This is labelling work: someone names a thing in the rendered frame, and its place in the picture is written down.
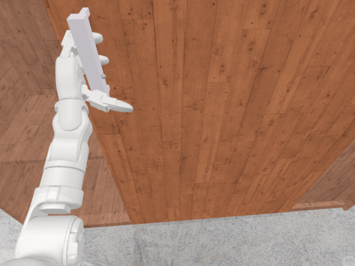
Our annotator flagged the wardrobe door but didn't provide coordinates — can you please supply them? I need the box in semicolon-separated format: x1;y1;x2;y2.
42;0;355;224
296;139;355;204

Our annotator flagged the left robot hand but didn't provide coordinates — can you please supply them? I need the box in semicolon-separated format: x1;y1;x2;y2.
55;30;133;112

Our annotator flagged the handle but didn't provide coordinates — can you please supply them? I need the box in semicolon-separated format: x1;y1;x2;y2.
67;7;110;110

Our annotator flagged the left robot forearm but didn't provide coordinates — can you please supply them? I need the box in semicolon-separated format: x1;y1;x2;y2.
15;98;93;259

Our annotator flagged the left robot upper arm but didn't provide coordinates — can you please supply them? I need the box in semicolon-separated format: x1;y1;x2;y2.
0;216;84;266

